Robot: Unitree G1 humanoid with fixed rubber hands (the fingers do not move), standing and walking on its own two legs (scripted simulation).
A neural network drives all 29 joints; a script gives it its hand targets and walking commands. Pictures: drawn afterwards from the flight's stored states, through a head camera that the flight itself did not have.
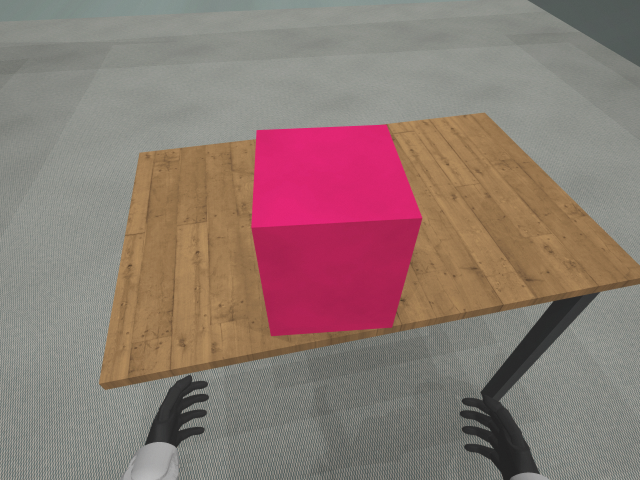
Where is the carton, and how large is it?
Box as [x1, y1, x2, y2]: [251, 125, 421, 335]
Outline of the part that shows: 386,125 257,130 251,228 271,335 391,327 419,228 421,216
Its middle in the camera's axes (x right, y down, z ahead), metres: +0.02 -0.02 +0.61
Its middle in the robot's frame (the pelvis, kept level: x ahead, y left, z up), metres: +0.46 -0.01 +0.04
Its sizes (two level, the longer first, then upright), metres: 0.210 0.200 0.250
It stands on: a table, 0.69 m high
